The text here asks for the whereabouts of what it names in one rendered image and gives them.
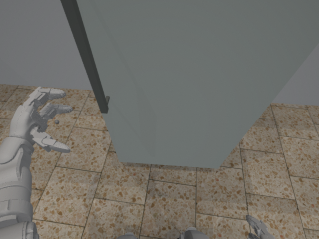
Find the right robot hand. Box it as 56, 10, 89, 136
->
246, 214, 276, 239

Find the right robot shin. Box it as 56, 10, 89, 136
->
185, 227, 197, 232

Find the left robot hand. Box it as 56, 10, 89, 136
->
9, 87, 73, 153

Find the fridge door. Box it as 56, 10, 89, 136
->
76, 0, 319, 169

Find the left robot forearm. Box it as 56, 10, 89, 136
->
0, 136, 35, 228

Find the handle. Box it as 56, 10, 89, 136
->
60, 0, 110, 114

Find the robot left upper arm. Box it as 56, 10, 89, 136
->
0, 221, 40, 239

